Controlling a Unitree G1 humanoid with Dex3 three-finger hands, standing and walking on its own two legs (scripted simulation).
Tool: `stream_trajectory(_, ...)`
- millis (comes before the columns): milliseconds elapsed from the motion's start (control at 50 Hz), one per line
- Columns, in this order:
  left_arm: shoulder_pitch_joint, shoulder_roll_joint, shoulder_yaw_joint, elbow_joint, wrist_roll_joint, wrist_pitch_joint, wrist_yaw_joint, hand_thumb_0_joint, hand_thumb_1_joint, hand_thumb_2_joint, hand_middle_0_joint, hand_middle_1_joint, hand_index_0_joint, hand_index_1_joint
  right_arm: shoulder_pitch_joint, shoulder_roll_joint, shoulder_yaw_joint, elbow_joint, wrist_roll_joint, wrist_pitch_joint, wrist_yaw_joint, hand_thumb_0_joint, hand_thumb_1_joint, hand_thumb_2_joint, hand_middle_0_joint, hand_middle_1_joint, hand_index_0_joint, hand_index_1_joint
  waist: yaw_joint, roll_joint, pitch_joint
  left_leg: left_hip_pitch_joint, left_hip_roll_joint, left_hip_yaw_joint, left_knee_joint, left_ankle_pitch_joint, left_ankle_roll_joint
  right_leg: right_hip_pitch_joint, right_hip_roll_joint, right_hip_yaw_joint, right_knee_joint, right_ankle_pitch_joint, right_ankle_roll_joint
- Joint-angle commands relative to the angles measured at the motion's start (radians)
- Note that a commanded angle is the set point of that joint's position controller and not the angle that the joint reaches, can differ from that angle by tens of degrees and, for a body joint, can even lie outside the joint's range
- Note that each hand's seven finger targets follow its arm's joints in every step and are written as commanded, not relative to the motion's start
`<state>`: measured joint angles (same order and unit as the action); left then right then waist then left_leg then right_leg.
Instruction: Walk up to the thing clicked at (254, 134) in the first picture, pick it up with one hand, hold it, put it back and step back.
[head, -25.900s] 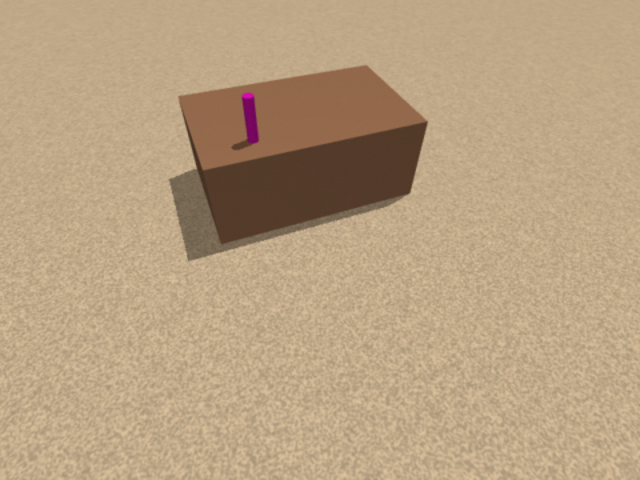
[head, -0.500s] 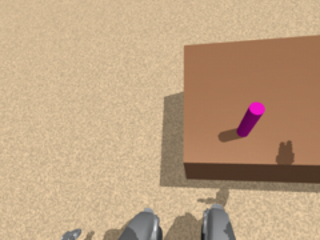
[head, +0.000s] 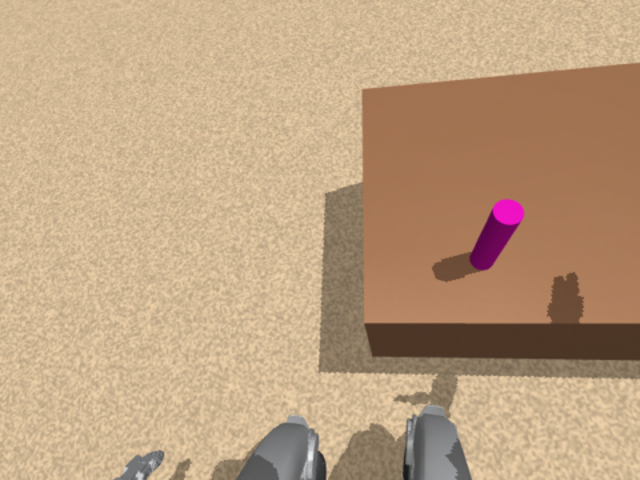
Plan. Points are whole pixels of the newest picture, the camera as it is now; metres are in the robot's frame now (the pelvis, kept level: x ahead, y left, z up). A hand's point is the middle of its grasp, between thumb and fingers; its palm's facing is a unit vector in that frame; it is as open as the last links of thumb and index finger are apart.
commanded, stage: go down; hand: right
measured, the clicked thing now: (493, 238) +0.50 -0.21 -0.19
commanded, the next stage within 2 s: none
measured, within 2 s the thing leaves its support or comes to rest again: neither
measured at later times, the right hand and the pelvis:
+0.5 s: hand out of the picture +0.41 -0.40 +0.07, palm faces +0.24 +0.97 +0.00, open 16.8 cm; pelvis +0.00 +0.00 +0.00, yaw +0 degrees
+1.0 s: hand out of the picture +0.41 -0.40 +0.07, palm faces +0.25 +0.97 -0.01, open 16.6 cm; pelvis +0.00 +0.00 +0.00, yaw +1 degrees
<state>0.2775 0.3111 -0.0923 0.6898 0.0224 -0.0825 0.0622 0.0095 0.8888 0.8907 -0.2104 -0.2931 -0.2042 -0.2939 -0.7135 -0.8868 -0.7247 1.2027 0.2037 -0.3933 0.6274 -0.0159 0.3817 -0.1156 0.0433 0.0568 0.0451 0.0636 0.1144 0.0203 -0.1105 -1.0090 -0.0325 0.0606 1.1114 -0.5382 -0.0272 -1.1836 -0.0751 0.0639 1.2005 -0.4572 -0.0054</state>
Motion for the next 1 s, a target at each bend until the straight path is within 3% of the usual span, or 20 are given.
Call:
stream_trajectory(0,0.143,0.23,0.083,-0.04,-0.01,-0.018,0.023,0.0,0.882,0.89,-0.205,-0.29,-0.198,-0.297,-0.326,-0.404,-0.008,-0.205,0.014,-0.054,-0.024,0.0,0.334,-0.12,0.056,0.057,0.053,0.057,-0.018,-0.287,-0.432,0.021,-0.023,-0.006,-0.16,0.206,0.058,0.572,0.007,0.03,-0.177,0.243,-0.023)
stream_trajectory(60,0.14,0.222,0.071,-0.045,-0.002,-0.018,0.017,0.0,0.888,0.889,-0.206,-0.291,-0.2,-0.296,-0.297,-0.433,-0.038,-0.158,0.008,-0.063,-0.038,0.0,0.373,-0.12,0.049,0.06,0.049,0.06,-0.037,-0.28,-0.41,0.038,-0.02,-0.006,-0.145,0.237,0.056,0.531,0.009,0.024,-0.162,0.268,-0.023)
stream_trajectory(120,0.142,0.227,0.072,-0.064,0.003,-0.015,0.009,0.0,0.894,0.889,-0.205,-0.291,-0.2,-0.295,-0.203,-0.42,-0.057,-0.099,0.008,-0.063,-0.029,0.0,0.386,-0.124,0.044,0.062,0.046,0.062,-0.048,-0.252,-0.415,0.034,-0.024,0.0,-0.127,0.286,0.054,0.54,0.005,0.03,-0.136,0.364,-0.023)
stream_trajectory(180,0.13,0.233,0.076,-0.085,-0.001,-0.011,0.007,0.0,0.888,0.889,-0.206,-0.289,-0.199,-0.294,-0.229,-0.49,-0.113,-0.182,0.019,-0.079,-0.022,0.0,0.383,-0.124,0.044,0.062,0.046,0.062,-0.061,-0.269,-0.476,0.07,-0.024,-0.004,-0.124,0.295,0.054,0.549,0.008,0.033,-0.142,0.372,-0.026)
stream_trajectory(280,0.141,0.245,0.087,-0.066,-0.007,-0.013,0.015,0.0,0.879,0.892,-0.206,-0.29,-0.198,-0.297,-0.261,-0.453,-0.083,-0.22,0.04,-0.08,0.013,0.0,0.372,-0.125,0.046,0.061,0.046,0.061,-0.022,-0.267,-0.53,0.047,-0.027,-0.007,-0.117,0.316,0.051,0.607,0.004,0.039,-0.126,0.419,-0.027)
stream_trajectory(340,0.154,0.243,0.088,-0.054,-0.012,-0.016,0.02,0.0,0.872,0.899,-0.206,-0.29,-0.195,-0.3,-0.28,-0.396,-0.032,-0.195,0.038,-0.064,0.027,0.0,0.385,-0.121,0.046,0.061,0.045,0.061,0.007,-0.255,-0.488,0.018,-0.027,-0.006,-0.132,0.28,0.051,0.614,0.002,0.039,-0.135,0.378,-0.027)
stream_trajectory(440,0.141,0.231,0.073,-0.051,-0.01,-0.02,0.015,0.0,0.878,0.887,-0.21,-0.292,-0.202,-0.299,-0.302,-0.423,-0.03,-0.147,0.021,-0.058,0.006,0.0,0.369,-0.11,0.055,0.057,0.05,0.057,-0.011,-0.234,-0.411,0.006,-0.022,-0.012,-0.131,0.224,0.054,0.508,0.004,0.034,-0.141,0.253,-0.03)
stream_trajectory(460,0.142,0.235,0.073,-0.049,-0.007,-0.021,0.013,0.0,0.876,0.891,-0.209,-0.291,-0.2,-0.299,-0.333,-0.429,-0.02,-0.136,0.016,-0.064,0.009,0.0,0.384,-0.116,0.05,0.059,0.048,0.059,-0.003,-0.258,-0.395,-0.012,-0.022,-0.013,-0.124,0.216,0.054,0.503,0.005,0.031,-0.14,0.243,-0.026)
stream_trajectory(540,0.131,0.238,0.069,-0.064,0.002,-0.022,0.009,0.0,0.884,0.888,-0.21,-0.293,-0.203,-0.298,-0.305,-0.467,-0.056,-0.131,0.01,-0.079,0.0,0.0,0.408,-0.117,0.046,0.061,0.046,0.062,-0.031,-0.286,-0.423,-0.023,-0.024,-0.004,-0.1,0.2,0.058,0.514,0.003,0.035,-0.138,0.25,-0.02)
stream_trajectory(580,0.14,0.245,0.072,-0.077,0.003,-0.019,0.008,0.0,0.895,0.888,-0.207,-0.292,-0.202,-0.296,-0.275,-0.495,-0.089,-0.171,0.014,-0.082,-0.004,0.0,0.416,-0.12,0.042,0.063,0.044,0.063,-0.051,-0.292,-0.517,0.021,-0.023,-0.005,-0.094,0.269,0.054,0.565,0.004,0.033,-0.111,0.354,-0.023)
stream_trajectory(620,0.146,0.251,0.079,-0.073,0.006,-0.013,0.007,0.0,0.883,0.893,-0.204,-0.289,-0.196,-0.296,-0.3,-0.501,-0.094,-0.228,0.02,-0.082,0.001,0.0,0.416,-0.116,0.045,0.062,0.046,0.062,-0.045,-0.339,-0.579,0.03,-0.025,-0.003,-0.093,0.312,0.054,0.637,0.003,0.039,-0.108,0.459,-0.015)
stream_trajectory(680,0.166,0.247,0.088,-0.076,-0.005,-0.007,0.008,0.0,0.884,0.899,-0.201,-0.287,-0.192,-0.296,-0.252,-0.447,-0.069,-0.262,0.027,-0.056,0.001,0.0,0.372,-0.12,0.051,0.061,0.049,0.061,-0.041,-0.308,-0.645,0.087,-0.027,-0.003,-0.118,0.384,0.048,0.704,0.001,0.038,-0.102,0.55,-0.021)
stream_trajectory(720,0.169,0.24,0.089,-0.065,-0.012,-0.003,0.01,0.0,0.875,0.897,-0.203,-0.287,-0.193,-0.297,-0.257,-0.436,-0.064,-0.292,0.032,-0.041,-0.008,0.0,0.331,-0.112,0.061,0.055,0.055,0.055,-0.036,-0.303,-0.615,0.11,-0.027,-0.005,-0.138,0.409,0.047,0.692,0.005,0.034,-0.112,0.549,-0.024)
stream_trajectory(760,0.169,0.234,0.092,-0.05,-0.016,0.001,0.011,0.0,0.872,0.897,-0.203,-0.286,-0.191,-0.297,-0.226,-0.353,-0.014,-0.216,0.035,-0.017,-0.009,0.0,0.308,-0.11,0.067,0.052,0.06,0.052,-0.014,-0.279,-0.484,0.072,-0.03,-0.004,-0.156,0.364,0.049,0.636,0.006,0.031,-0.138,0.486,-0.023)
stream_trajectory(780,0.17,0.228,0.09,-0.05,-0.015,0.0,0.008,0.0,0.87,0.896,-0.204,-0.287,-0.193,-0.297,-0.225,-0.342,-0.011,-0.213,0.032,-0.02,-0.014,0.0,0.318,-0.115,0.065,0.055,0.059,0.055,-0.014,-0.251,-0.47,0.074,-0.028,-0.005,-0.16,0.364,0.048,0.617,0.005,0.03,-0.135,0.47,-0.027)
stream_trajectory(820,0.16,0.226,0.091,-0.053,-0.016,-0.002,0.006,0.0,0.878,0.893,-0.205,-0.286,-0.195,-0.295,-0.237,-0.377,-0.035,-0.223,0.022,-0.029,-0.031,0.0,0.332,-0.114,0.062,0.056,0.059,0.056,-0.029,-0.253,-0.439,0.06,-0.026,-0.007,-0.163,0.33,0.051,0.591,0.003,0.029,-0.144,0.422,-0.028)
stream_trajectory(860,0.141,0.22,0.088,-0.066,-0.015,-0.003,-0.001,0.0,0.891,0.886,-0.207,-0.29,-0.202,-0.294,-0.17,-0.349,-0.023,-0.153,0.015,-0.034,-0.031,0.0,0.33,-0.116,0.06,0.056,0.057,0.056,-0.038,-0.216,-0.361,0.056,-0.025,-0.003,-0.16,0.274,0.055,0.524,0.005,0.029,-0.167,0.333,-0.029)
stream_trajectory(900,0.123,0.222,0.085,-0.067,-0.011,-0.009,-0.004,0.0,0.895,0.884,-0.209,-0.29,-0.204,-0.294,-0.198,-0.39,-0.055,-0.147,0.019,-0.063,-0.03,0.0,0.349,-0.117,0.055,0.058,0.053,0.058,-0.045,-0.229,-0.329,0.027,-0.024,-0.003,-0.138,0.226,0.057,0.485,0.004,0.034,-0.172,0.267,-0.026)
stream_trajectory(940,0.109,0.231,0.085,-0.079,-0.007,-0.015,-0.003,0.0,0.895,0.884,-0.21,-0.292,-0.206,-0.294,-0.222,-0.459,-0.096,-0.17,0.018,-0.09,-0.024,0.0,0.367,-0.119,0.05,0.059,0.049,0.059,-0.057,-0.234,-0.368,0.022,-0.022,-0.004,-0.123,0.193,0.059,0.484,0.002,0.042,-0.173,0.22,-0.024)
stream_trajectory(980,0.1,0.236,0.085,-0.087,-0.003,-0.02,0.0,0.0,0.888,0.885,-0.21,-0.292,-0.206,-0.295,-0.231,-0.458,-0.091,-0.179,0.02,-0.106,-0.005,0.0,0.38,-0.123,0.046,0.061,0.045,0.061,-0.053,-0.26,-0.409,0.017,-0.021,-0.005,-0.105,0.189,0.059,0.509,0.004,0.042,-0.169,0.218,-0.02)
